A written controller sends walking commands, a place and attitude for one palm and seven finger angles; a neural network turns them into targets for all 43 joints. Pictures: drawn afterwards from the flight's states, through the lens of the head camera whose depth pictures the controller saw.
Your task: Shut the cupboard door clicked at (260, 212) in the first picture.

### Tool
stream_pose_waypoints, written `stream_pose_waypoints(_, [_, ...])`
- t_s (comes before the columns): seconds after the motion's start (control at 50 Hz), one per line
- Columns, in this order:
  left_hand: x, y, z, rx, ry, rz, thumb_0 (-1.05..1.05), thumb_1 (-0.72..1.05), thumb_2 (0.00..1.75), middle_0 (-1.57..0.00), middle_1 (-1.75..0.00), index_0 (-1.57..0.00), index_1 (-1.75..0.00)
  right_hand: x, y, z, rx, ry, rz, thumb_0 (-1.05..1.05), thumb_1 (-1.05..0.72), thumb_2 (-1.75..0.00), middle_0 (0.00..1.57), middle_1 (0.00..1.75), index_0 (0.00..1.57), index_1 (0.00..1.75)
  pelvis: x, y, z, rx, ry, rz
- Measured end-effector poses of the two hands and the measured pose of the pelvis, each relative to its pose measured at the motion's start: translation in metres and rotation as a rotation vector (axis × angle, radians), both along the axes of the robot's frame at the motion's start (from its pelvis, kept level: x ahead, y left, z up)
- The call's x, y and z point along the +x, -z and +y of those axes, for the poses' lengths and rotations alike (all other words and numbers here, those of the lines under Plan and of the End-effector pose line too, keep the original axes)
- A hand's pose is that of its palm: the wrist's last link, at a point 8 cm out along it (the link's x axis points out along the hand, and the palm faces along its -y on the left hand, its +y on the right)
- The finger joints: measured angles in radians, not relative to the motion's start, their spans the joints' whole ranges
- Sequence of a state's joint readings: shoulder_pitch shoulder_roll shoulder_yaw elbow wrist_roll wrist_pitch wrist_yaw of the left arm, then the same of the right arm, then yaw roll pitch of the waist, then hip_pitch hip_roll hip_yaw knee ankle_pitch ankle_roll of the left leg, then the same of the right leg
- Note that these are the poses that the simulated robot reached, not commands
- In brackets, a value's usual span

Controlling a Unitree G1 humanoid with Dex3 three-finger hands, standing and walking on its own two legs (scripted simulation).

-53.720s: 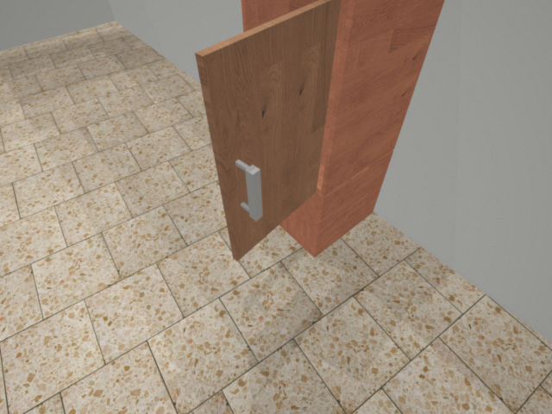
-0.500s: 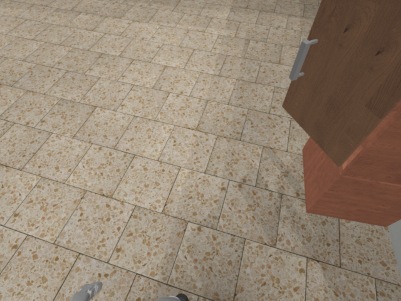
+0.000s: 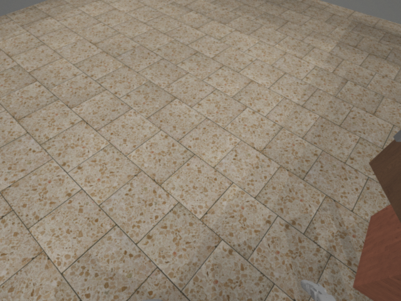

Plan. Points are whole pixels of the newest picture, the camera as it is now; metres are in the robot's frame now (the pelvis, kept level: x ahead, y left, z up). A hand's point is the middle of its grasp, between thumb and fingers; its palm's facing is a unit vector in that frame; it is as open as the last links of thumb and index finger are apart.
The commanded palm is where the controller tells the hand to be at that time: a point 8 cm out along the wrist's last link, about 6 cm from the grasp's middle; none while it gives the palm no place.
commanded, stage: walk to a spot facing it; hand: left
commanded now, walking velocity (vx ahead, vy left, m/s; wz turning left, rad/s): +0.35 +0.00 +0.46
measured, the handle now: out of the picture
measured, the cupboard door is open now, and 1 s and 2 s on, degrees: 36 36 36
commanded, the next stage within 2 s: turn to face it in 0.84 s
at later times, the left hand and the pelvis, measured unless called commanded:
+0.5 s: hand (135, 279) +0.18 +0.15 -0.14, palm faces +0.30 -0.93 -0.21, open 7.3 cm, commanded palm none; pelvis +0.18 -0.03 +0.02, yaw +16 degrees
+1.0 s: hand (96, 203) +0.34 +0.30 -0.14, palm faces +0.48 -0.85 -0.21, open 7.4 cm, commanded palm none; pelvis +0.36 +0.08 +0.02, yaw +28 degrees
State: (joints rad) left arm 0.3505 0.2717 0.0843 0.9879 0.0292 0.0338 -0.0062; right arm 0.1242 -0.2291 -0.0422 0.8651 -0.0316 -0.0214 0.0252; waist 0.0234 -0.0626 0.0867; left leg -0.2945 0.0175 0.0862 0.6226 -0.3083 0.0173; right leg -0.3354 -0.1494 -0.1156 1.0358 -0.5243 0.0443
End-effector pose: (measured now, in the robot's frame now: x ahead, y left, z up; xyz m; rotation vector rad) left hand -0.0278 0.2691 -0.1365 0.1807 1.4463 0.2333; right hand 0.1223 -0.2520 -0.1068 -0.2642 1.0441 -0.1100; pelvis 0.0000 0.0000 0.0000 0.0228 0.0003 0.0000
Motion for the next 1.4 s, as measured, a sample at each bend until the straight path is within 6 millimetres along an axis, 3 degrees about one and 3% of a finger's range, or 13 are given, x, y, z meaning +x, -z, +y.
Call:
stream_pose_waypoints(0.06, [0.028,-0.009,0.005,0.008,-0.018,-0.045,0.01,0.91,0.89,-0.2,-0.3,-0.2,-0.3,0.002,-0.001,0.007,0.003,-0.008,0.036,0.0,-0.91,-0.9,0.2,0.3,0.2,0.3,0.016,-0.007,0.0,-0.009,-0.028,-0.002])
stream_pose_waypoints(0.2, [0.131,-0.029,-0.012,0.017,0.001,-0.251,0.01,0.91,0.89,-0.2,-0.3,-0.19,-0.3,-0.004,0.018,0.002,0.054,0.001,0.221,0.01,-0.91,-0.9,0.2,0.3,0.2,0.3,0.065,-0.013,-0.014,-0.009,-0.088,-0.008])
stream_pose_waypoints(0.26, [0.171,-0.028,-0.025,0.034,0.014,-0.318,0.01,0.91,0.89,-0.2,-0.3,-0.19,-0.3,0.005,0.035,-0.011,0.074,0.015,0.278,0.01,-0.91,-0.9,0.2,0.3,0.2,0.3,0.094,-0.002,-0.027,0.002,-0.115,-0.012])
stream_pose_waypoints(0.32, [0.191,-0.025,-0.038,0.053,-0.018,-0.358,0.01,0.91,0.89,-0.2,-0.3,-0.2,-0.3,0.028,0.046,-0.022,0.067,-0.004,0.324,0.01,-0.91,-0.9,0.2,0.3,0.2,0.3,0.117,0.005,-0.035,-0.003,-0.161,-0.017])
stream_pose_waypoints(0.42, [0.191,-0.026,-0.062,0.013,-0.111,-0.28,0.01,0.9,0.89,-0.2,-0.3,-0.2,-0.3,0.098,0.026,-0.022,0.054,-0.06,0.285,0.01,-0.91,-0.9,0.2,0.3,0.2,0.3,0.154,-0.011,-0.037,-0.014,-0.225,0.006])
stream_pose_waypoints(0.52, [0.179,-0.023,-0.071,-0.018,-0.232,-0.195,0.01,0.93,0.89,-0.2,-0.3,-0.2,-0.3,0.179,0.007,0.0,0.047,-0.155,0.226,0.01,-0.91,-0.9,0.2,0.3,0.2,0.3,0.191,-0.022,-0.03,-0.022,-0.303,0.024])
stream_pose_waypoints(0.66, [0.153,-0.007,-0.068,-0.076,-0.396,-0.056,0.01,0.92,0.89,-0.2,-0.3,-0.2,-0.3,0.304,0.002,0.074,0.036,-0.366,0.128,0.01,-0.91,-0.9,0.2,0.3,0.2,0.3,0.24,-0.014,0.003,-0.042,-0.39,0.011])
stream_pose_waypoints(0.76, [0.152,0.015,-0.039,-0.108,-0.448,0.045,0.01,0.91,0.89,-0.2,-0.3,-0.2,-0.3,0.376,0.008,0.13,0.028,-0.44,-0.021,0.01,-0.91,-0.9,0.2,0.3,0.2,0.3,0.273,0.009,0.042,-0.046,-0.419,-0.005])
stream_pose_waypoints(0.82, [0.186,0.012,-0.006,-0.07,-0.446,0.003,0.01,0.91,0.89,-0.2,-0.3,-0.2,-0.3,0.386,0.004,0.142,0.009,-0.44,-0.009,0.0,-0.91,-0.9,0.2,0.3,0.2,0.3,0.291,0.003,0.055,-0.042,-0.433,-0.005])
stream_pose_waypoints(0.98, [0.322,-0.021,0.065,0.023,-0.402,-0.266,0.01,0.91,0.89,-0.2,-0.3,-0.19,-0.3,0.376,0.001,0.143,-0.013,-0.384,0.173,0.0,-0.92,-0.9,0.2,0.3,0.2,0.3,0.349,-0.02,0.08,-0.035,-0.483,0.003])
stream_pose_waypoints(1.16, [0.445,-0.018,0.073,0.022,-0.299,-0.307,0.01,0.91,0.89,-0.2,-0.3,-0.19,-0.3,0.381,0.029,0.129,0.012,-0.245,0.348,0.01,-0.91,-0.9,0.2,0.3,0.2,0.3,0.431,-0.008,0.089,-0.001,-0.415,-0.016])
stream_pose_waypoints(1.24, [0.468,-0.008,0.061,-0.002,-0.267,-0.258,0.0,0.91,0.89,-0.2,-0.3,-0.2,-0.3,0.405,0.041,0.126,0.012,-0.188,0.368,0.01,-0.91,-0.9,0.2,0.3,0.2,0.3,0.452,-0.001,0.09,-0.023,-0.372,-0.012])
stream_pose_waypoints(1.4, [0.476,-0.011,0.07,-0.025,-0.268,-0.16,0.0,0.92,0.89,-0.21,-0.3,-0.2,-0.3,0.475,0.017,0.145,0.001,-0.18,0.238,0.01,-0.91,-0.9,0.2,0.3,0.2,0.3,0.475,-0.014,0.102,-0.036,-0.311,0.029])
